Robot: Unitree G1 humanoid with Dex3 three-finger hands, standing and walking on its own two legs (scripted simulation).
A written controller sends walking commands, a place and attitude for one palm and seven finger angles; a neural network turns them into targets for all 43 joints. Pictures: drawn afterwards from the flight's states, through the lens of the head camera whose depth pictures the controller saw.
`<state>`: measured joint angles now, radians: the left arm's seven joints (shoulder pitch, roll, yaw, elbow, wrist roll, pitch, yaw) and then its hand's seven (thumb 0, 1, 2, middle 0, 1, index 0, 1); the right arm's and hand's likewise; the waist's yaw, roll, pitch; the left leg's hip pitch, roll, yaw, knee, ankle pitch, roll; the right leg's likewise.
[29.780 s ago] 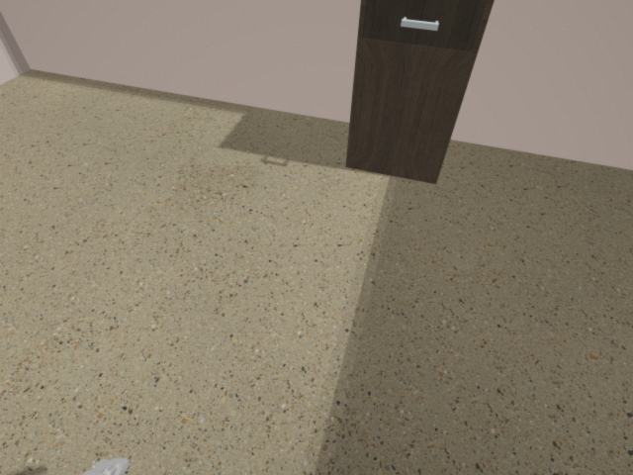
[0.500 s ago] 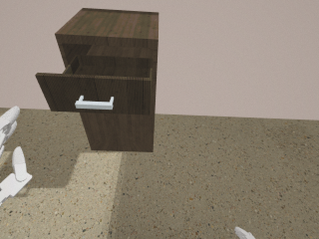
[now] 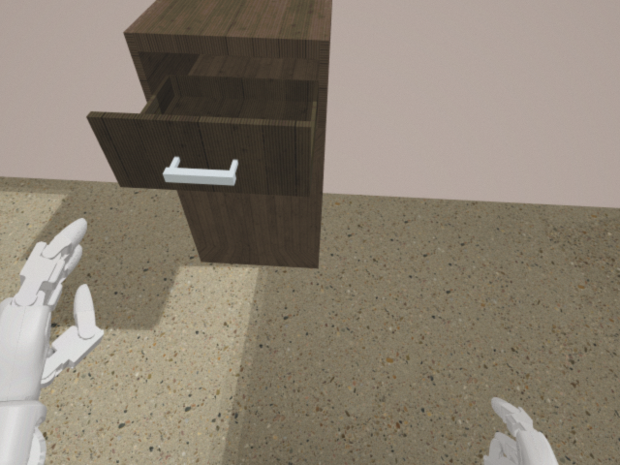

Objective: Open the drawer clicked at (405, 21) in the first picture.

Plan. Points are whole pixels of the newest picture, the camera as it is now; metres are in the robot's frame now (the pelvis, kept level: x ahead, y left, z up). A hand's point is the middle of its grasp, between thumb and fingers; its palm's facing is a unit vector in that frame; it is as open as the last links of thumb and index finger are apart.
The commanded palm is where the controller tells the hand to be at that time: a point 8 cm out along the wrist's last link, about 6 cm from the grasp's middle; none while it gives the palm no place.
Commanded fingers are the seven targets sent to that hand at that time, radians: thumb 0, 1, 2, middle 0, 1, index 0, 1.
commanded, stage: let the arm hang, fingers relaxed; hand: left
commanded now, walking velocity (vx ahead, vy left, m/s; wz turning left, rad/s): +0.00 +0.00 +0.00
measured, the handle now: (202, 169) +0.65 +0.25 -0.01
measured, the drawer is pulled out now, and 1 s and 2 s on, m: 0.29 0.29 0.29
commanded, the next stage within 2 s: look to check the result in 1.04 s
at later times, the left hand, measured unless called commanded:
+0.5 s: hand out of the picture -0.02 +0.20 -0.16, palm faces +0.07 -0.97 -0.22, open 7.2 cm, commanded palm none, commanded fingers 0.00 0.90 0.90 -0.20 -0.30 -0.20 -0.30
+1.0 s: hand out of the picture +0.00 +0.18 -0.16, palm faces +0.04 -0.98 -0.17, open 7.4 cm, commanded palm none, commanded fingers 0.00 0.90 0.90 -0.20 -0.30 -0.20 -0.30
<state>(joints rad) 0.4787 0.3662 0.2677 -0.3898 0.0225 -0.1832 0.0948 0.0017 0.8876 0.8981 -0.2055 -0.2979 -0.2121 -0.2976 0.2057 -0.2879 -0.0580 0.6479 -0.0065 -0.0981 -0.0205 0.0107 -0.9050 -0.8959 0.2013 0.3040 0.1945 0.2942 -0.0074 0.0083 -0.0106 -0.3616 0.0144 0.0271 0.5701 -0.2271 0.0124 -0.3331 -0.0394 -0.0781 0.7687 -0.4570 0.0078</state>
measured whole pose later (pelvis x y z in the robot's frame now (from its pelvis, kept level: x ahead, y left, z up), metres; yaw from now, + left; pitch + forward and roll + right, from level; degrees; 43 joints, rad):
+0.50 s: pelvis +0.00 +0.01 +0.01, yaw +2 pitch -2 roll -1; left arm 0.33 0.21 0.02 1.04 0.01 0.04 0.02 -0.01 0.93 0.90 -0.20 -0.30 -0.20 -0.30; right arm 0.29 -0.19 0.00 1.02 -0.01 0.02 -0.03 0.00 -0.92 -0.90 0.20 0.30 0.20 0.29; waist 0.02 -0.01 0.08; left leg -0.23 -0.01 0.00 0.46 -0.21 0.03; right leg -0.16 0.01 -0.03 0.43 -0.24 -0.01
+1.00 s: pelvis +0.00 +0.01 +0.01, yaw +0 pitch -2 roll +0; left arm 0.27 0.13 0.01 1.13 0.01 0.01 0.03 0.00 0.91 0.90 -0.20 -0.30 -0.20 -0.30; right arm 0.31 -0.12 0.00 1.12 -0.01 0.01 -0.03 0.01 -0.91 -0.90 0.20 0.30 0.20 0.29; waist -0.01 0.00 0.06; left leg -0.18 -0.03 0.04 0.39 -0.17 0.03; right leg -0.15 0.00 0.00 0.41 -0.23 0.00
